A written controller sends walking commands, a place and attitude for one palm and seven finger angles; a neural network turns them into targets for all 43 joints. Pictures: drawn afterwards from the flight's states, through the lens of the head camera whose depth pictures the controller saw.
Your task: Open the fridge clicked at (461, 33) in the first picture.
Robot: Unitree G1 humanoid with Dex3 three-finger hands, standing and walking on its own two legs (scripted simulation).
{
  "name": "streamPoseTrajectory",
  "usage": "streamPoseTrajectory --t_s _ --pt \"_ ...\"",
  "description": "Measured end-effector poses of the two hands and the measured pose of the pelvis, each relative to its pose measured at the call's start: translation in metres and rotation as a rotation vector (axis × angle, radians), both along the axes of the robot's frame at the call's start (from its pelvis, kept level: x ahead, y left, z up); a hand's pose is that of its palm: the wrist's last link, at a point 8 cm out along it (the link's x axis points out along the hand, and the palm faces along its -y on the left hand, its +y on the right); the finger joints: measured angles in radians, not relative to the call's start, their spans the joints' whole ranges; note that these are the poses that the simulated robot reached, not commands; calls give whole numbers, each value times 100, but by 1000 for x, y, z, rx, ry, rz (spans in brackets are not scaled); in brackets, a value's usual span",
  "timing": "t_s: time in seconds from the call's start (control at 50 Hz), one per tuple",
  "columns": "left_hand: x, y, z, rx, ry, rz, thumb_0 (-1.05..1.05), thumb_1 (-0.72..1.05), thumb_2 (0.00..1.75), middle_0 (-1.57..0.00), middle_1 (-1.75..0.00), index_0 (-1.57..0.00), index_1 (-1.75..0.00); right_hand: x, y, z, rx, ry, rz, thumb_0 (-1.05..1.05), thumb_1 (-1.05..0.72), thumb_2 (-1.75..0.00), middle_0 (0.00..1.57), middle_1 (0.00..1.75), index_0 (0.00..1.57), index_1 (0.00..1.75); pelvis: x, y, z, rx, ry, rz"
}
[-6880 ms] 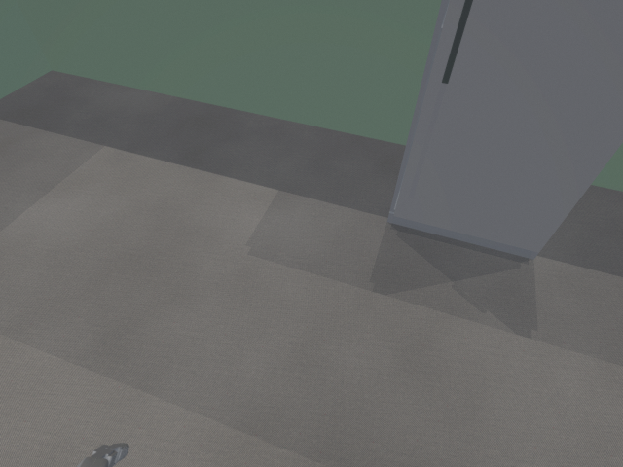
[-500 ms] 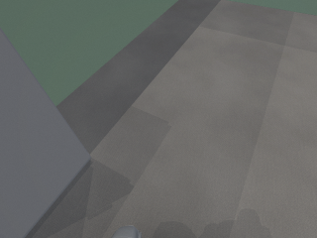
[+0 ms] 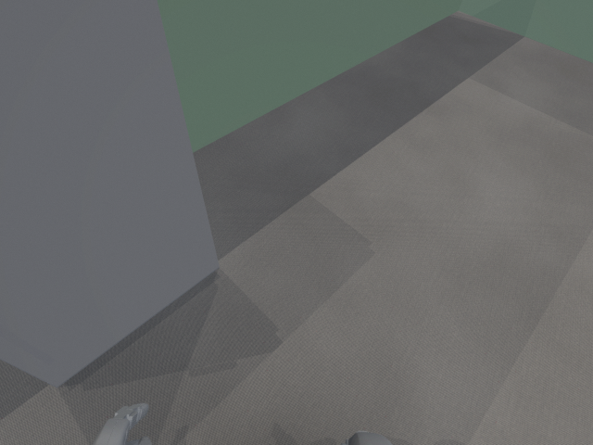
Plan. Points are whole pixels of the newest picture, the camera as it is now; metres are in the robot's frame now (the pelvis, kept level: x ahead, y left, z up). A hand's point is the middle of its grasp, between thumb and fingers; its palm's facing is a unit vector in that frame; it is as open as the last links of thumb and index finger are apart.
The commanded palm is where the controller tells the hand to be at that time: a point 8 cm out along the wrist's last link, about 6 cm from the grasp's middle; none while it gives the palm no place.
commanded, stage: turn to face it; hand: left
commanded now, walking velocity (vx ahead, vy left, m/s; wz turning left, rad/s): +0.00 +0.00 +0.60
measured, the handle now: out of the picture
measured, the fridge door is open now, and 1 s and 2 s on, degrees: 0 0 0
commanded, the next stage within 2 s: take the last steps up to it in 1.32 s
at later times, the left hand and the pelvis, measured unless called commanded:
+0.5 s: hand out of the picture -0.01 +0.18 -0.16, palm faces +0.33 -0.91 -0.26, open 7.4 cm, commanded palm none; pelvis -0.01 -0.03 +0.00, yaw +19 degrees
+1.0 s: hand out of the picture -0.07 +0.27 -0.16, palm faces +0.60 -0.77 -0.22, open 7.4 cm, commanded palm none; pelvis -0.04 +0.03 +0.00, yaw +35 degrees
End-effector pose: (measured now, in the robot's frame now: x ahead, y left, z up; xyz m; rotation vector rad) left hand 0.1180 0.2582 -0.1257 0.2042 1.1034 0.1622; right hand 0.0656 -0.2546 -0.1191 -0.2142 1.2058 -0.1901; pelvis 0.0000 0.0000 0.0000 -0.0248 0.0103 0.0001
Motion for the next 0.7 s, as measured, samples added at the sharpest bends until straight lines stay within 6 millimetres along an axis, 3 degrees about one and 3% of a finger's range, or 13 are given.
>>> streamPoseTrajectory --t_s 0.08,0.16,0.28,0.4,0.5,0.62,0.7 --pt "12 -16 9 9 -57 7 1 91 90 -20 -29 -20 -30 -12 -11 -12 22 45 4 0 -91 -90 20 30 20 30 -1 -13 -3 9 0 46" --pt "10 -33 14 37 -109 28 1 91 90 -20 -29 -20 -30 -18 -30 -31 50 82 19 1 -91 -90 20 30 20 30 -2 -31 -12 31 4 93" --pt "-37 -46 24 57 -62 112 1 90 90 -21 -29 -20 -30 -7 -46 -34 62 114 85 1 -91 -90 20 30 20 30 -5 -43 -5 47 -20 183" --pt "-93 -47 16 38 10 233 1 90 90 -21 -29 -20 -30 16 -44 -28 47 133 186 1 -91 -90 20 30 19 30 -7 -44 -1 54 -26 272" --pt "-149 -39 0 3 92 339 1 90 90 -21 -30 -20 -30 51 -20 -21 17 113 296 1 -91 -90 20 30 19 30 -13 -32 -4 46 -21 338" --pt "-221 -13 -35 -50 188 477 1 90 90 -21 -30 -20 -30 102 39 -12 -31 -9 455 1 -91 -90 19 30 19 30 -25 -2 -21 17 -10 420" --pt "-249 4 -39 -66 243 539 1 91 90 -20 -29 -20 -30 115 74 4 -41 -80 524 1 -91 -90 20 30 19 30 -32 12 -16 2 -15 446"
